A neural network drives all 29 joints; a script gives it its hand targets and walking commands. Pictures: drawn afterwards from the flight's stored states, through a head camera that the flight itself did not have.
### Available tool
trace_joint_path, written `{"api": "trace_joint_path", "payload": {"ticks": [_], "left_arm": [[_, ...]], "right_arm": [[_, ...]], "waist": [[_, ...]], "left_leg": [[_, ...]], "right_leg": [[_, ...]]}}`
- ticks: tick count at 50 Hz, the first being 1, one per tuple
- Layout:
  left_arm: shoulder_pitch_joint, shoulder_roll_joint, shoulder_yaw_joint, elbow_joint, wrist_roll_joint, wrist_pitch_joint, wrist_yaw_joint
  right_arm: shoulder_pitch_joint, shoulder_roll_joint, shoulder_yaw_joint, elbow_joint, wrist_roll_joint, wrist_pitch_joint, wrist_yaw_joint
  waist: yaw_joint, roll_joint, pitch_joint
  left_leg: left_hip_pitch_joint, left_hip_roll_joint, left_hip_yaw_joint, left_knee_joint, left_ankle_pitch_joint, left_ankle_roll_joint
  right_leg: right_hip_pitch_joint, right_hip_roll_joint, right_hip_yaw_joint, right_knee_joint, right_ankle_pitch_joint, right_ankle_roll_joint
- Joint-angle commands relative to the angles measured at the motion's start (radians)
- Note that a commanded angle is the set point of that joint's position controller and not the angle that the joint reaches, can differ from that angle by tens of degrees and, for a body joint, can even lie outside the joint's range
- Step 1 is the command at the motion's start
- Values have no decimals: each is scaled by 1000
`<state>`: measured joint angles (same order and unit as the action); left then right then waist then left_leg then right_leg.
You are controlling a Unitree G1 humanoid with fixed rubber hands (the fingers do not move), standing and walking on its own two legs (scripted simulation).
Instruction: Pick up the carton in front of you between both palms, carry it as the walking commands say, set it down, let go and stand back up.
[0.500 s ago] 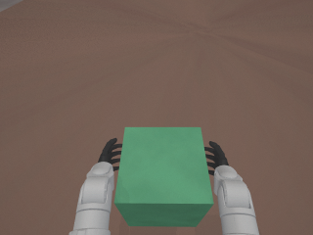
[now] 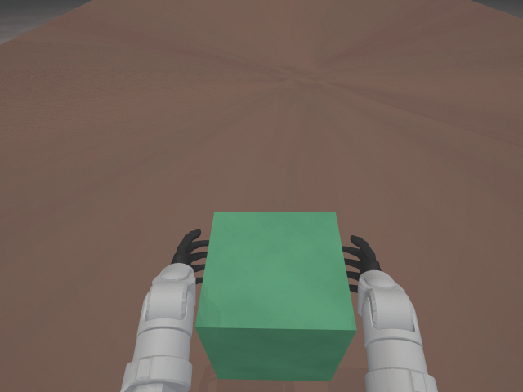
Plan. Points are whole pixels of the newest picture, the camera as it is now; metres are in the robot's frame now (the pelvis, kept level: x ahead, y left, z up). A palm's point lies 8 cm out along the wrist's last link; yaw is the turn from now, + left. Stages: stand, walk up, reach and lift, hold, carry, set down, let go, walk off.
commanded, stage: hold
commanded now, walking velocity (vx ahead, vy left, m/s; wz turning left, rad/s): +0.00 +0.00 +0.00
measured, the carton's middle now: (274, 299) +0.30 +0.00 -0.03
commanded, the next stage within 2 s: set down in 0.04 s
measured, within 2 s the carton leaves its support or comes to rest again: neither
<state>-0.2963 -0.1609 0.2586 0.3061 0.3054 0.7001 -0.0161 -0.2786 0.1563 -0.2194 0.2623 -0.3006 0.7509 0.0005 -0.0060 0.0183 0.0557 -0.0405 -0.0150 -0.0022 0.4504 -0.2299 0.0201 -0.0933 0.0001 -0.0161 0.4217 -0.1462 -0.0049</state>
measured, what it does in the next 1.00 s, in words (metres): lowers itself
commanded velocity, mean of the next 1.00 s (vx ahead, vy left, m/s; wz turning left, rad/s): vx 0.00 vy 0.00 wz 0.00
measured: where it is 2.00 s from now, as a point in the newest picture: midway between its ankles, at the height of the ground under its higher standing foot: outside the picture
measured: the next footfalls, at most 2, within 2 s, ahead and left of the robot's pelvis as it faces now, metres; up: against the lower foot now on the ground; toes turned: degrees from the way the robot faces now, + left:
none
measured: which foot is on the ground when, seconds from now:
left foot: down 0.00-1.00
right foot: down 0.00-1.00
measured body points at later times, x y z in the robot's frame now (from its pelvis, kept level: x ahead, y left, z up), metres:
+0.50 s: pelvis +0.00 -0.01 -0.02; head +0.08 -0.02 +0.42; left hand +0.35 +0.16 -0.04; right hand +0.36 -0.14 -0.05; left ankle +0.03 +0.11 -0.74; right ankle +0.07 -0.11 -0.74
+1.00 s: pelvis -0.03 -0.01 -0.15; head +0.19 -0.02 +0.25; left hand +0.39 +0.16 -0.22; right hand +0.42 -0.14 -0.23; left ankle +0.03 +0.11 -0.74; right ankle +0.07 -0.11 -0.74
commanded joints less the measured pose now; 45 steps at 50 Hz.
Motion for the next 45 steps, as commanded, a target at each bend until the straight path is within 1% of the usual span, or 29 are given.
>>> {"api": "trace_joint_path", "payload": {"ticks": [1,3,5,8,12,15,18,21,22,24,28,32,34,36,39,42,45], "left_arm": [[-487,-938,-488,15,-245,-36,-257],[-512,-942,-484,27,-248,-39,-262],[-551,-949,-474,50,-248,-44,-265],[-612,-951,-425,116,-226,-60,-268],[-688,-931,-303,236,-156,-104,-257],[-700,-863,-177,292,-68,-140,-220],[-665,-768,-78,309,12,-194,-178],[-615,-686,-42,301,43,-284,-155],[-604,-677,-50,300,40,-320,-152],[-592,-693,-95,298,16,-396,-152],[-625,-766,-234,283,-56,-533,-153],[-666,-806,-375,240,-125,-615,-143],[-673,-812,-431,211,-159,-628,-129],[-684,-808,-456,199,-180,-623,-120],[-714,-813,-442,207,-184,-593,-113],[-770,-836,-403,246,-172,-548,-117],[-836,-856,-360,287,-164,-506,-123]], "right_arm": [[-527,946,498,-34,265,-54,265],[-547,954,495,-19,263,-56,270],[-574,952,474,7,252,-59,270],[-628,946,415,82,222,-76,274],[-709,921,292,223,153,-122,270],[-726,847,174,302,70,-168,243],[-691,745,77,336,-9,-234,210],[-644,652,31,353,-45,-333,190],[-637,640,38,355,-43,-372,186],[-633,654,88,353,-21,-450,180],[-676,737,244,341,49,-587,166],[-730,775,403,286,116,-671,146],[-742,771,450,255,138,-683,133],[-745,759,464,248,144,-676,126],[-771,747,454,265,144,-645,129],[-834,749,420,307,138,-604,148],[-903,751,381,357,133,-565,168]], "waist": [[3,26,-165],[3,10,-161],[-4,5,-153],[-6,1,-134],[6,-7,-101],[15,-11,-75],[17,-13,-85],[19,-12,-161],[21,-13,-204],[28,-20,-308],[40,-32,-572],[47,-50,-891],[40,-58,-1016],[29,-61,-1069],[25,-59,-1040],[29,-49,-961],[30,-48,-922]], "left_leg": [[-239,-3,-112,-189,-193,44],[-247,-2,-111,-188,-202,44],[-252,-2,-111,-184,-216,43],[-257,-6,-108,-166,-242,42],[-288,-18,-103,-121,-247,38],[-303,-35,-97,-64,-209,29],[-344,-53,-84,2,-121,19],[-411,-71,-72,85,-1,5],[-439,-77,-68,116,39,0],[-490,-87,-63,175,113,-7],[-619,-111,-53,299,224,-24],[-791,-128,-47,429,302,-45],[-859,-134,-43,482,313,-53],[-928,-139,-42,526,284,-58],[-996,-142,-37,582,177,-57],[-1067,-145,-27,626,35,-54],[-1140,-150,-20,671,-54,-53]], "right_leg": [[205,74,79,-23,-110,-8],[204,74,79,-24,-122,-7],[195,75,79,-24,-140,-8],[165,71,79,-19,-182,-10],[107,65,84,1,-224,-15],[22,63,92,23,-230,-23],[-68,70,95,65,-153,-28],[-171,79,90,137,-15,-27],[-195,82,91,166,34,-24],[-226,90,95,225,129,-16],[-245,99,114,354,312,-7],[-243,99,134,512,490,-1],[-262,100,134,573,527,1],[-324,105,125,615,483,4],[-499,120,101,647,283,7],[-667,131,84,673,67,1],[-786,137,72,716,-50,-4]]}}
